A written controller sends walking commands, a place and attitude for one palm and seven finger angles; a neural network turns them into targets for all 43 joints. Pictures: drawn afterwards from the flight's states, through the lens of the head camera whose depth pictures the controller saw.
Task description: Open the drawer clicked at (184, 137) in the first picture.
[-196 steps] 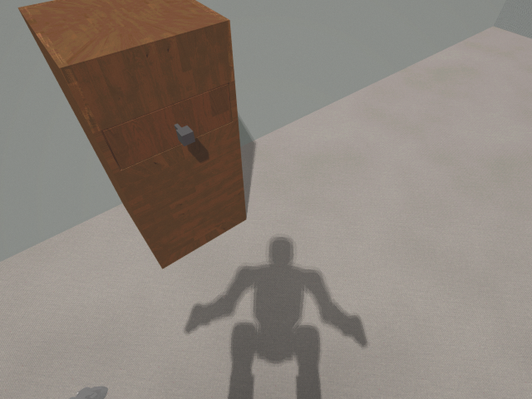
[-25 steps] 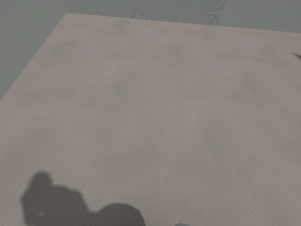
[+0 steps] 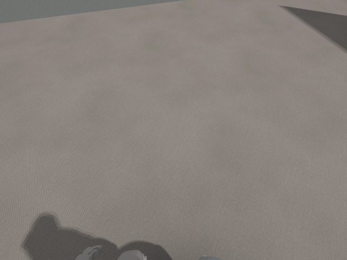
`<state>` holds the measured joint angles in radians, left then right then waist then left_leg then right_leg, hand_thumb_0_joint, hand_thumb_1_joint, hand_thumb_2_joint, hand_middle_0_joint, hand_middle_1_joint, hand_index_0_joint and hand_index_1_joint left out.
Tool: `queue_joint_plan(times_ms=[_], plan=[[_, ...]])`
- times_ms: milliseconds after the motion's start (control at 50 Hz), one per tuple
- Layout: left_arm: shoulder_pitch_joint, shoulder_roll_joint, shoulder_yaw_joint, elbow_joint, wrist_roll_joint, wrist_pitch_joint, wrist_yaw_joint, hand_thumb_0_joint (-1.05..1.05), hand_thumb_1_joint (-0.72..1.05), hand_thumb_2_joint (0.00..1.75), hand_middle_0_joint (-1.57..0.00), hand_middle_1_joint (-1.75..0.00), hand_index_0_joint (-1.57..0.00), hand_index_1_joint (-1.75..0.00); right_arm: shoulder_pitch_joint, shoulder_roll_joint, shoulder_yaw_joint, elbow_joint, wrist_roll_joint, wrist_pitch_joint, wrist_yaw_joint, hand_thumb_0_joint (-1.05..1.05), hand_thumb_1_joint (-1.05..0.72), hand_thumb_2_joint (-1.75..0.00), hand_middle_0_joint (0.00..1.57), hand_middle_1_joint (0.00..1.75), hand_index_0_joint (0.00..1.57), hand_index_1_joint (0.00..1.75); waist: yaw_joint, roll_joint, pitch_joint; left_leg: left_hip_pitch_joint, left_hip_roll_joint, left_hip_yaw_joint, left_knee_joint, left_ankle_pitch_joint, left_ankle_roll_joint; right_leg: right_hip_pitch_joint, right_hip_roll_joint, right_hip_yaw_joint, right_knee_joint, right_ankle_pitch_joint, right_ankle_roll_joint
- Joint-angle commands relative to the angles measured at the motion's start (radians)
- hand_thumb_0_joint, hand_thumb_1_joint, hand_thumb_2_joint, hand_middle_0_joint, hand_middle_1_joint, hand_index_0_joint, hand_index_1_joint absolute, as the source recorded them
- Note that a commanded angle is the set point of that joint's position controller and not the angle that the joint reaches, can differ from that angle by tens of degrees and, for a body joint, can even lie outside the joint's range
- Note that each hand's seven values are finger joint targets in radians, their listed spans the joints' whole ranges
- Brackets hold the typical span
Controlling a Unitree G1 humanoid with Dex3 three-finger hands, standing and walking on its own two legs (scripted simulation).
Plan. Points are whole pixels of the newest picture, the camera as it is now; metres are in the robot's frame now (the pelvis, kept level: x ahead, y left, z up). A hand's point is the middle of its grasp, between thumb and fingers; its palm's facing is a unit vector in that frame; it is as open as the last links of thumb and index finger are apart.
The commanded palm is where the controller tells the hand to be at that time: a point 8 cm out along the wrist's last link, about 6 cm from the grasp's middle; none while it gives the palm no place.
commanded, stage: turn to face it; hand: left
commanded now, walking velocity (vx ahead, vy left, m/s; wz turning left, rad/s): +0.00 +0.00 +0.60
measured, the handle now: out of the picture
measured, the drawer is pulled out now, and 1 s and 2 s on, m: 0.00 0.00 0.00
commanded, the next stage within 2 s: none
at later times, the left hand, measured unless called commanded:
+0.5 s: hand out of the picture +0.07 +0.28 -0.16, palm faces +0.31 -0.92 -0.24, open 7.4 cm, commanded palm none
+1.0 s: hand out of the picture +0.05 +0.18 -0.13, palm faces +0.55 -0.79 -0.27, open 7.4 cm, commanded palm none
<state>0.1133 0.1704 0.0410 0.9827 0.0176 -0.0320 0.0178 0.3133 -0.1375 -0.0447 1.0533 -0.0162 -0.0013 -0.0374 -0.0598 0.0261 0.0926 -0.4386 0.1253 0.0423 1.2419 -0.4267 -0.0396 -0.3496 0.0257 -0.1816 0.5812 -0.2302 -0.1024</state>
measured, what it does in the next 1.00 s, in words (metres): steps on the spot, turning left: left foot, then right foot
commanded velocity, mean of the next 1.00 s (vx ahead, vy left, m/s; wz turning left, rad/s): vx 0.00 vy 0.00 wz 0.60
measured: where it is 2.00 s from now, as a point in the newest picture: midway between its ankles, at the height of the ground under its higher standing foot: outside the picture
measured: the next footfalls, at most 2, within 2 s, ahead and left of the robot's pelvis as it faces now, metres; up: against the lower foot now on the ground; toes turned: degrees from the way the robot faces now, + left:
left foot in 0.30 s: +0.09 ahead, +0.15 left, +0.00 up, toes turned +20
right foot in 0.78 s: +0.16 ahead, -0.09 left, +0.00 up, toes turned +24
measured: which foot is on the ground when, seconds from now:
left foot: up 0.00-0.28, down 0.30-0.78, up 0.80-1.00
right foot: down 0.00-0.30, up 0.32-0.76, down 0.78-1.00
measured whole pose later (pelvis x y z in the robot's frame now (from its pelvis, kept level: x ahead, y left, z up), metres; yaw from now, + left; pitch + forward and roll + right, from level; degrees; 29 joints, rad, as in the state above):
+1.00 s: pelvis +0.08 -0.02 +0.02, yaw +35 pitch -1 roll +3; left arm 0.21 0.16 0.02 0.88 0.03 0.01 0.02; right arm 0.17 -0.29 -0.11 0.92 -0.02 0.07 0.02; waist -0.03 0.03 0.07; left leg -0.51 0.02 0.01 1.11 -0.39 -0.08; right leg -0.20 -0.12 -0.17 0.51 -0.30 -0.01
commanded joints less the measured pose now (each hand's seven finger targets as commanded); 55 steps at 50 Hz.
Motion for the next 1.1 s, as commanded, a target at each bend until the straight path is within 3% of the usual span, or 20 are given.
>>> queue_joint_plan(times_ms=[0,140,240,260,280,300,340,380,420,580,660,700,720,740,760,800,840,880,980,1080], plan=[[0.027,0.090,0.008,-0.045,-0.002,-0.006,0.012,0.00,0.90,0.90,-0.20,-0.30,-0.20,-0.30,0.177,-0.019,0.007,0.007,0.001,0.032,0.011,0.00,-0.90,-0.90,0.20,0.30,0.20,0.30,-0.007,-0.124,-0.103,0.073,0.003,-0.005,-0.160,0.066,-0.002,-0.021,-0.293,0.120,-0.298,0.330,-0.046],[0.066,0.135,0.042,-0.068,0.008,0.021,0.016,0.00,0.90,0.90,-0.20,-0.30,-0.20,-0.30,-0.030,-0.067,-0.016,-0.090,-0.002,0.033,0.037,0.00,-0.90,-0.90,0.20,0.30,0.20,0.30,0.063,-0.162,-0.049,-0.022,-0.008,0.051,-0.334,0.019,-0.012,0.108,-0.369,0.090,-0.265,0.213,-0.054],[0.084,0.165,0.061,-0.085,0.002,0.034,0.013,0.00,0.90,0.90,-0.20,-0.30,-0.20,-0.30,-0.014,-0.097,-0.028,-0.124,-0.007,0.022,0.046,0.00,-0.90,-0.90,0.20,0.30,0.20,0.30,0.048,-0.101,-0.102,0.136,-0.036,0.097,-0.633,0.171,0.007,0.134,-0.361,0.006,-0.063,0.232,0.020],[0.088,0.144,0.061,-0.093,-0.003,0.040,0.011,0.00,0.90,0.90,-0.20,-0.30,-0.20,-0.30,0.035,-0.143,-0.040,-0.122,-0.009,0.016,0.047,0.00,-0.90,-0.90,0.20,0.30,0.20,0.30,0.024,0.036,-0.133,0.233,0.020,-0.010,-0.755,0.348,0.040,0.061,-0.312,-0.025,0.086,0.127,0.069],[0.104,0.085,0.056,-0.133,-0.012,0.044,0.006,0.00,0.90,0.90,-0.20,-0.30,-0.20,-0.30,0.083,-0.246,-0.061,-0.136,-0.018,0.006,0.042,0.00,-0.90,-0.90,0.20,0.30,0.20,0.30,0.008,0.321,-0.145,0.332,0.250,-0.339,-0.856,0.707,0.168,-0.143,-0.174,-0.067,0.303,-0.241,0.157],[0.032,0.087,0.042,-0.170,0.001,0.049,0.011,0.00,0.90,0.90,-0.20,-0.30,-0.20,-0.30,0.127,-0.272,-0.066,-0.119,-0.016,0.008,0.030,0.00,-0.90,-0.90,0.20,0.30,0.20,0.30,-0.029,0.290,-0.161,0.356,0.343,-0.465,-0.905,0.806,0.268,-0.230,-0.117,0.046,0.513,-0.468,0.169],[-0.003,0.089,0.055,-0.162,0.002,0.047,0.008,0.00,0.90,0.90,-0.20,-0.30,-0.20,-0.30,0.071,-0.254,-0.061,-0.127,-0.013,0.001,0.014,0.00,-0.90,-0.90,0.20,0.30,0.20,0.30,-0.002,0.176,-0.167,0.347,0.263,-0.389,-0.875,0.701,0.244,-0.300,-0.130,0.161,0.642,-0.313,0.163],[0.030,0.100,0.058,-0.130,0.001,0.045,-0.002,0.00,0.90,0.90,-0.20,-0.30,-0.20,-0.30,-0.017,-0.218,-0.046,-0.153,-0.011,-0.010,0.011,0.00,-0.90,-0.90,0.20,0.30,0.20,0.30,0.034,0.092,-0.172,0.330,0.178,-0.261,-0.867,0.720,0.199,-0.266,-0.137,0.172,0.623,-0.193,0.176],[0.055,0.109,0.058,-0.118,-0.002,0.051,-0.003,0.00,0.90,0.90,-0.20,-0.30,-0.20,-0.30,-0.029,-0.227,-0.048,-0.157,-0.006,-0.014,0.011,0.00,-0.90,-0.90,0.20,0.30,0.20,0.30,0.038,0.088,-0.192,0.347,0.139,-0.220,-0.867,0.753,0.191,-0.228,-0.128,0.172,0.576,-0.165,0.187],[0.007,0.123,0.051,-0.148,-0.008,0.057,0.002,0.00,0.90,0.90,-0.20,-0.30,-0.20,-0.30,-0.032,-0.267,-0.073,-0.152,-0.007,0.007,0.023,0.00,-0.90,-0.90,0.20,0.30,0.20,0.30,0.007,0.114,-0.175,0.370,0.119,-0.304,-0.865,0.661,0.217,-0.171,-0.092,0.172,0.336,-0.221,0.201],[0.052,0.129,0.047,-0.154,-0.013,0.051,0.005,0.00,0.90,0.90,-0.20,-0.30,-0.20,-0.30,-0.097,-0.287,-0.083,-0.174,-0.009,0.021,0.030,0.00,-0.90,-0.90,0.20,0.30,0.20,0.30,0.029,0.156,-0.173,0.275,0.088,-0.343,-0.837,0.623,0.199,-0.027,-0.052,0.155,0.149,-0.204,0.184],[0.127,0.143,0.050,-0.141,-0.016,0.044,0.008,0.00,0.90,0.90,-0.20,-0.30,-0.20,-0.30,-0.145,-0.289,-0.086,-0.194,-0.005,0.027,0.034,0.00,-0.90,-0.90,0.20,0.30,0.20,0.30,0.069,0.135,-0.175,0.177,0.053,-0.352,-0.796,0.543,0.167,0.120,-0.041,0.143,-0.024,-0.083,0.176],[0.171,0.170,0.055,-0.133,-0.013,0.037,0.012,0.00,0.90,0.90,-0.20,-0.30,-0.20,-0.30,-0.161,-0.272,-0.085,-0.204,0.002,0.028,0.037,0.00,-0.90,-0.90,0.20,0.30,0.20,0.30,0.093,0.082,-0.182,0.085,0.011,-0.332,-0.739,0.431,0.124,0.241,-0.073,0.160,-0.172,0.009,0.168],[0.197,0.256,0.071,-0.138,0.004,0.026,0.020,0.00,0.90,0.90,-0.20,-0.30,-0.20,-0.30,-0.143,-0.203,-0.075,-0.223,0.011,0.030,0.044,0.00,-0.90,-0.90,0.20,0.30,0.20,0.30,0.104,-0.155,-0.178,-0.113,-0.105,-0.213,-0.551,0.150,0.046,0.372,-0.296,0.377,-0.317,-0.044,0.103],[0.172,0.336,0.078,-0.163,0.011,0.028,0.022,0.00,0.90,0.90,-0.20,-0.30,-0.20,-0.30,-0.145,-0.173,-0.070,-0.253,0.003,0.032,0.047,0.00,-0.90,-0.90,0.20,0.30,0.20,0.30,0.100,-0.336,-0.144,-0.202,-0.200,-0.084,-0.308,-0.154,-0.011,0.292,-0.531,0.585,-0.359,0.034,-0.007],[0.079,0.266,0.069,-0.184,0.004,0.029,0.024,0.00,0.90,0.90,-0.20,-0.30,-0.20,-0.30,-0.172,-0.217,-0.085,-0.231,-0.010,0.051,0.052,0.00,-0.90,-0.90,0.20,0.30,0.20,0.30,0.066,-0.260,-0.045,-0.164,-0.121,-0.128,-0.069,-0.084,0.005,0.081,-0.464,0.492,-0.366,-0.082,-0.028],[0.015,0.202,0.045,-0.196,0.005,0.023,0.018,0.00,0.90,0.90,-0.20,-0.30,-0.20,-0.30,-0.144,-0.204,-0.078,-0.197,-0.012,0.055,0.064,0.00,-0.90,-0.90,0.20,0.30,0.20,0.30,0.024,-0.190,0.000,-0.167,-0.096,-0.088,0.002,0.041,-0.015,0.079,-0.358,0.279,-0.299,0.070,0.003],[0.047,0.191,0.043,-0.193,0.008,0.016,0.019,0.00,0.90,0.90,-0.20,-0.30,-0.20,-0.30,-0.136,-0.188,-0.070,-0.193,-0.007,0.054,0.068,0.00,-0.90,-0.90,0.20,0.30,0.20,0.30,0.034,-0.201,-0.040,-0.159,-0.094,-0.054,-0.041,0.056,-0.034,0.165,-0.337,0.191,-0.251,0.265,0.008],[0.163,0.230,0.051,-0.153,0.011,0.022,0.016,0.00,0.90,0.90,-0.20,-0.30,-0.20,-0.30,-0.240,-0.180,-0.056,-0.224,-0.001,0.059,0.069,0.00,-0.90,-0.90,0.20,0.30,0.20,0.30,0.094,-0.204,-0.080,-0.121,-0.090,0.004,-0.221,0.007,-0.047,0.280,-0.374,0.138,-0.214,0.409,-0.014],[0.180,0.266,0.065,-0.136,0.015,0.032,0.013,0.00,0.90,0.90,-0.20,-0.30,-0.20,-0.30,-0.267,-0.170,-0.040,-0.241,0.006,0.045,0.069,0.00,-0.90,-0.90,0.20,0.30,0.20,0.30,0.113,-0.250,-0.121,-0.006,-0.095,0.061,-0.464,-0.018,-0.021,0.312,-0.405,0.095,-0.151,0.486,-0.015]])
